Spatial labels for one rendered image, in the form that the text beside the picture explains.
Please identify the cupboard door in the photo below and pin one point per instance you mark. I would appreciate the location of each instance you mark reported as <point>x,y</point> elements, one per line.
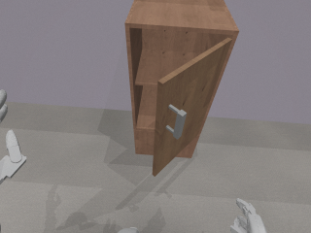
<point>188,88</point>

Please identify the right robot hand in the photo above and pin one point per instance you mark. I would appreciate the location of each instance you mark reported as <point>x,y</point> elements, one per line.
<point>253,223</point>

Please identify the handle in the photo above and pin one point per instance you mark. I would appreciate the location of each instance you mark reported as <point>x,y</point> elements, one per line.
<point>179,123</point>

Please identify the left robot hand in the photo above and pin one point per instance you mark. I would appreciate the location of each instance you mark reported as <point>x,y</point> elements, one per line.
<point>9,165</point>

